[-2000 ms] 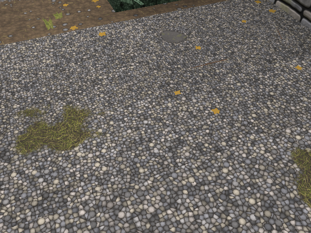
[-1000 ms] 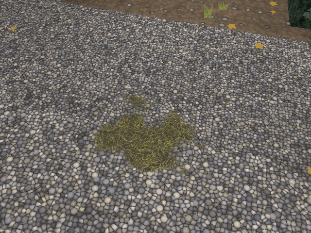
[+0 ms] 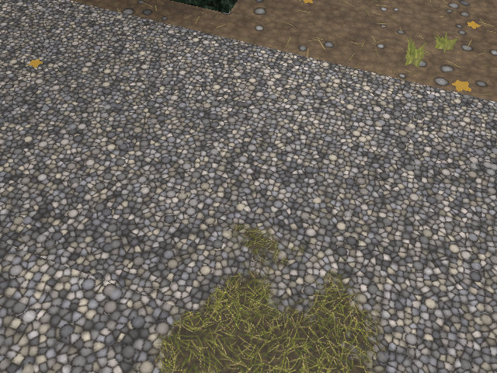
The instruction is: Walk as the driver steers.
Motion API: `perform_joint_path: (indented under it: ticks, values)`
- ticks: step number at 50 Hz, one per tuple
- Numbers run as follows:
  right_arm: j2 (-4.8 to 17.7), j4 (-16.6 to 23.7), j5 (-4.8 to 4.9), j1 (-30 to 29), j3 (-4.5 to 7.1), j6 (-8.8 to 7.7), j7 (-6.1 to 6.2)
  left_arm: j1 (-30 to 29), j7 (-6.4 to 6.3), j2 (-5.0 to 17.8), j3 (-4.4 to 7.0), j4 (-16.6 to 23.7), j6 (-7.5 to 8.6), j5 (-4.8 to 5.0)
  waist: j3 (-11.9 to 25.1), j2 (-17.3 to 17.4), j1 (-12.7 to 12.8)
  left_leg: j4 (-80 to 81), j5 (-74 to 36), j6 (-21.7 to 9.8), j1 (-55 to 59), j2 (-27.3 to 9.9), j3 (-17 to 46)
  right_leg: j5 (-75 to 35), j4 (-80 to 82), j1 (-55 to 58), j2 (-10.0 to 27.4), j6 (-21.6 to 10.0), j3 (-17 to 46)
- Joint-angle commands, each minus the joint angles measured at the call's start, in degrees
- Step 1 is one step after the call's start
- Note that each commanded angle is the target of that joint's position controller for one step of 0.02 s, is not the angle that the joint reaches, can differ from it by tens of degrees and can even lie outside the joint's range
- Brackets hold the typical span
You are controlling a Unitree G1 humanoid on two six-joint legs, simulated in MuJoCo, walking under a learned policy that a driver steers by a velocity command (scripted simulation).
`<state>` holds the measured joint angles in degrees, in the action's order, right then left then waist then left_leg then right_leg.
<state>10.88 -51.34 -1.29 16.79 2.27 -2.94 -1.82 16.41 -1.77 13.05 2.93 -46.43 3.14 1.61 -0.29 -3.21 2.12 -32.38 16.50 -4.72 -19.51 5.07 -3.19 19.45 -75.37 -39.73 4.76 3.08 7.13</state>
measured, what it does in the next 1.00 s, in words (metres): goes down, turning right: right foot, then left foot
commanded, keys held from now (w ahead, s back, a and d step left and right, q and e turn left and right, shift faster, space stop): w+e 0.54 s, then w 0.46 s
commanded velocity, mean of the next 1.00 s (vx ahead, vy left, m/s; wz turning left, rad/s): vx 0.50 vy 0.00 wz -0.36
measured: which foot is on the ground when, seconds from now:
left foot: down 0.00-0.30, up 0.32-0.82, down 0.84-1.00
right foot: up 0.00-0.30, down 0.32-0.86, up 0.88-1.00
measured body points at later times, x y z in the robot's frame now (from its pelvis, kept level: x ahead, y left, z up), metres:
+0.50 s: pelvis +0.26 -0.08 +0.01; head +0.30 -0.10 +0.46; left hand +0.45 +0.14 -0.09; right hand +0.31 -0.38 -0.11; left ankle +0.30 +0.09 -0.65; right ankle +0.29 -0.15 -0.73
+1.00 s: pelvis +0.51 -0.09 -0.02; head +0.52 -0.09 +0.43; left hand +0.79 +0.05 -0.10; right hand +0.39 -0.33 -0.15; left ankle +0.50 +0.04 -0.73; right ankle +0.48 -0.21 -0.66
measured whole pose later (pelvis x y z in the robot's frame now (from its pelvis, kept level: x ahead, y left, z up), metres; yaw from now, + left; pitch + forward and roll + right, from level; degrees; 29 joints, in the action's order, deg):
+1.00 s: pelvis +0.51 -0.09 -0.02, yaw -23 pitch +2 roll +1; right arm 14.8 -50.4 0.2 26.6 3.3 -6.1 -2.8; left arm 9.4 -0.1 14.5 2.3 -35.6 2.8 2.7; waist 2.6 -1.7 -3.7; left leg -43.3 28.5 -1.9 -16.9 2.0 -1.9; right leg 21.4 -72.2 -38.3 -4.0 -4.6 7.4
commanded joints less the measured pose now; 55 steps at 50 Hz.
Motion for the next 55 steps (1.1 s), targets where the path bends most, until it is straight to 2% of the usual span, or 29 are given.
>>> perform_joint_path:
  ticks: [1,6,11,13,15,16,17,18,19,21,24,29,30,34,38,40,41,42,43,44,45,46,47,48,49,50,51,53,55]
  values:
    - [9.08,4.22,0.28,-3.12,2.06,-2.77,1.33,3.93,-0.17,3.77,1.07,3.83,-0.47,-0.64,1.18,8.09,1.21,16.12,-27.04,-10.27,0.06,-21.35,17.58,-10.37,12.23,-0.16,4.08,0.46,2.96]
    - [8.69,0.66,1.62,2.83,2.22,-2.07,3.17,-8.3,2.3,1.4,0.51,8.21,-0.33,-0.9,-0.07,5.99,-3.59,16.05,-32.09,-4.61,10.08,-17.68,6.09,-24.6,30.38,-0.22,-0.25,-4.87,-2.03]
    - [10.79,-1.43,1.52,5.97,2.51,-0.26,3.11,-17.44,5.07,1.03,0.69,14.16,-0.5,-0.54,-3.23,5.2,-6.04,14.14,-33.5,-2.44,19.11,-19.39,1.68,-18.55,37.01,-1.98,-3.04,-7.61,-6.55]
    - [13.1,-0.93,1.64,4.79,3.12,0.6,3.4,-15.78,5.57,2.23,1.19,15.28,-0.71,-0.37,-1.99,7.12,-4.28,8.97,-46.12,-1.96,21.0,-19.4,-0.39,-10.56,38.01,2.89,-5.33,-9.32,-10.19]
    - [14.85,-0.08,1.7,2.72,3.49,1.0,4.3,-3.15,5.14,6.63,3.47,13.28,-1.27,-0.71,4.83,7.84,3.02,-6.78,-59.96,-0.01,16.4,-17.33,-3.7,-12.51,40.33,23.16,-9.47,-11.61,-11.9]
    - [14.17,1.4,0.94,1.44,3.05,0.39,4.43,7.6,4.05,12.64,5.46,11.5,-1.61,-0.82,11.24,1.06,7.48,-26.0,-43.45,2.61,4.01,-14.42,-5.72,-19.91,43.14,40.57,-1.01,-16.21,1.73]
    - [6.71,3.32,-0.79,8.21,0.55,-1.33,2.58,6.49,4.2,17.26,5.73,11.83,-0.89,0.38,19.17,-11.58,1.09,-45.74,13.61,4.9,-17.77,-2.41,0.52,-12.94,49.29,59.21,12.15,-27.08,32.36]
    - [12.11,3.33,1.11,3.41,1.78,-3.53,1.1,10.93,3.99,12.72,4.76,11.65,-0.81,0.19,22.74,-7.87,5.52,-48.9,15.43,3.97,-25.68,-3.43,10.54,-2.71,54.95,63.24,12.63,-27.14,39.06]
    - [13.6,5.5,3.14,-1.67,2.42,-4.16,0.85,7.7,3.69,11.11,4.2,11.46,-0.64,-0.56,13.4,-6.31,4.9,-46.87,11.35,3.64,-30.36,-5.64,9.78,-5.92,55.94,57.82,11.48,-24.3,31.52]
    - [12.87,6.37,1.15,-4.88,2.59,-3.91,2.33,-0.37,3.25,9.81,3.67,13.39,-0.47,-1.46,4.76,3.5,0.29,-37.56,3.9,4.57,-24.28,-9.18,8.53,-21.27,56.81,39.77,7.0,-20.89,20.29]
    - [11.95,6.92,0.49,-2.77,3.14,-1.46,3.29,-3.7,2.83,8.54,3.03,14.2,-0.15,-1.41,4.29,1.99,-4.0,-27.24,2.45,6.62,-13.07,-10.71,8.53,-28.11,59.37,27.0,3.77,-20.14,14.71]
    - [7.23,9.61,-0.67,-10.13,1.36,-1.12,2.5,0.5,1.03,10.32,3.69,11.51,-1.46,-1.44,5.54,-0.41,-2.36,-15.18,-14.74,7.18,-8.46,-7.53,5.61,-34.1,57.41,22.3,-0.69,-17.32,8.06]
    - [8.62,7.11,-0.43,-5.44,1.84,-1.72,1.54,1.77,1.06,11.19,3.92,10.99,-1.25,-2.66,9.38,-1.23,-2.75,-22.45,-22.94,6.38,-4.72,-7.47,5.9,-35.63,55.24,22.81,0.96,-17.44,8.94]
    - [11.08,9.86,1.45,-10.16,2.52,-2.63,-0.16,4.43,2.04,9.19,2.96,11.16,-0.76,-0.81,3.73,-0.42,-1.3,-24.2,-12.42,3.74,-20.45,-9.75,7.88,-24.39,51.75,32.07,3.82,-19.84,17.5]
    - [11.69,12.38,1.23,-13.01,2.81,-3.9,-1.32,4.94,1.47,9.7,2.94,11.39,-1.23,-1.28,1.64,-4.31,-0.11,-22.01,-6.95,2.61,-21.92,-8.73,5.68,-30.61,47.36,34.89,4.9,-19.76,19.19]
    - [12.04,10.73,1.24,-5.81,3.28,-4.35,-1.15,0.11,1.51,10.33,2.77,12.98,-1.32,-0.77,3.29,-3.99,-4.09,-19.12,-4.71,1.94,-7.8,-5.44,1.9,-42.33,42.62,27.07,2.83,-17.68,14.92]
    - [12.78,8.38,1.33,3.07,3.99,-4.85,-1.0,-4.06,1.75,10.23,2.53,13.94,-0.78,-0.37,4.9,-3.41,-9.03,-14.96,-5.75,1.32,4.56,-4.05,0.41,-50.31,34.74,20.39,0.3,-15.6,11.84]
    - [13.42,4.34,0.44,16.9,4.58,-5.39,-0.92,-10.51,1.65,9.7,2.14,15.09,-0.06,-0.13,7.44,1.05,-17.53,-7.11,-12.52,0.59,19.21,-3.02,-1.23,-50.61,19.22,12.21,-3.49,-12.79,8.53]
    - [12.82,1.06,0.64,26.45,4.34,-5.66,-0.76,-14.18,0.89,5.56,1.12,15.81,0.99,-0.61,5.02,8.37,-21.57,-0.45,-17.91,-3.91,24.84,-9.22,7.36,-17.68,-3.64,0.6,-11.07,-9.78,5.86]
    - [13.71,3.07,1.53,18.55,3.42,-6.01,-1.61,-1.02,0.79,0.21,-0.4,16.03,1.92,0.61,4.46,23.35,-8.37,6.2,-26.25,-14.15,24.59,-23.44,35.84,14.6,-12.48,-9.63,-16.33,-8.95,7.78]
    - [12.86,5.06,3.65,11.48,3.24,-5.65,-1.76,1.3,0.8,3.41,0.16,14.96,1.87,2.06,-1.66,15.57,-3.78,7.77,-25.74,-16.73,21.41,-26.29,40.58,15.22,-11.3,-16.71,-13.08,-8.59,8.7]
    - [12.49,5.02,3.37,11.36,3.52,-5.01,-1.7,-2.61,0.8,5.83,0.59,14.58,1.69,2.73,-2.33,8.34,-4.15,6.38,-17.86,-16.52,20.04,-26.74,39.15,12.84,-9.52,-19.17,-10.21,-8.45,7.77]
    - [12.89,5.63,3.0,8.12,3.42,-4.47,-1.65,-5.54,0.63,6.53,0.71,15.27,1.19,2.16,-3.7,2.7,-2.69,7.39,-9.92,-14.88,13.96,-26.05,38.66,10.02,-3.71,-17.67,-7.2,-8.16,6.15]
    - [11.61,6.8,2.65,4.16,2.51,-4.08,-1.23,-8.01,0.79,7.93,1.02,15.76,0.6,1.26,-5.44,1.19,-1.61,8.28,-9.89,-13.44,7.61,-25.63,35.6,7.58,1.94,-14.96,-4.48,-7.34,5.48]
    - [11.8,6.78,0.43,4.39,2.23,-3.98,-0.62,-8.98,1.83,7.5,0.89,15.22,0.28,1.06,-4.45,1.28,-2.08,7.03,-8.58,-12.67,3.99,-24.59,32.86,-1.4,4.91,-11.77,-2.54,-7.63,4.82]
    - [12.96,7.12,0.36,4.24,2.11,-4.16,-0.06,-11.7,2.79,8.08,1.22,16.17,0.06,0.41,-4.66,1.52,-1.83,7.81,-4.69,-11.12,1.0,-20.08,27.13,-11.06,10.66,-9.69,-2.86,-7.42,1.98]
    - [11.14,5.38,1.24,8.13,1.69,-4.33,1.29,-14.85,4.12,6.49,0.79,16.58,0.58,-0.09,-4.01,5.42,-3.29,6.64,2.02,-9.19,4.53,-18.68,25.59,-18.37,14.31,-12.03,-1.69,-7.59,2.25]
    - [8.89,4.61,2.07,8.7,0.78,-3.44,3.81,-18.27,5.94,3.04,-0.25,16.77,1.21,-2.5,-3.41,6.57,-4.14,6.58,7.37,-6.03,-8.26,-10.84,14.36,-42.84,31.76,5.94,-4.59,-7.92,-5.12]
    - [8.57,3.18,2.04,11.95,0.41,-2.78,4.39,-18.37,7.12,1.96,-0.02,15.49,1.54,-2.5,-0.97,7.03,-4.96,3.9,7.66,-4.41,-12.16,-9.9,10.63,-52.12,36.14,18.05,-7.19,-8.63,-7.59]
